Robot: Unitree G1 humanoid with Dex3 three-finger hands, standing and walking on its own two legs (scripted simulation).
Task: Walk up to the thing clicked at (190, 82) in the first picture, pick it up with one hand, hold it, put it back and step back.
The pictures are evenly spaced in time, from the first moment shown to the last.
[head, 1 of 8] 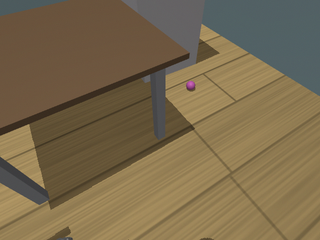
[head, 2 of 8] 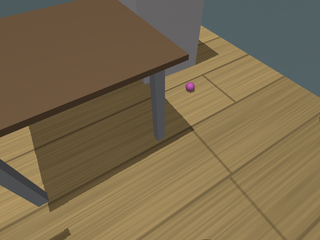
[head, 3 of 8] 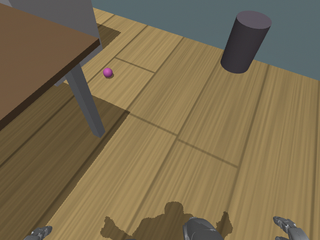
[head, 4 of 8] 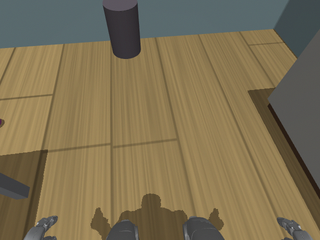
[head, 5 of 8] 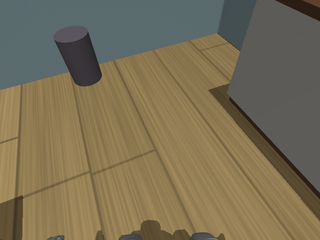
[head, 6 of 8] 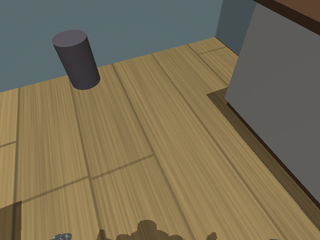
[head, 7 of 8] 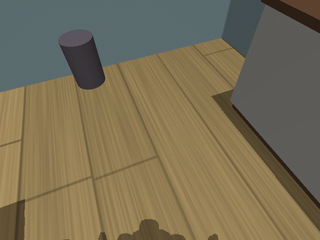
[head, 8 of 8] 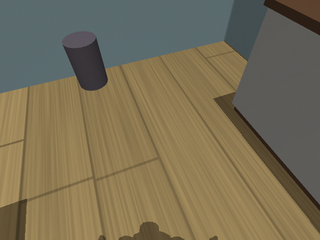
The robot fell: no
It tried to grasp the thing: no
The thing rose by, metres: 0.00
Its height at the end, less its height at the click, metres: +0.00
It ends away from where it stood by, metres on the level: 0.00
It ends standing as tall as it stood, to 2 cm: yes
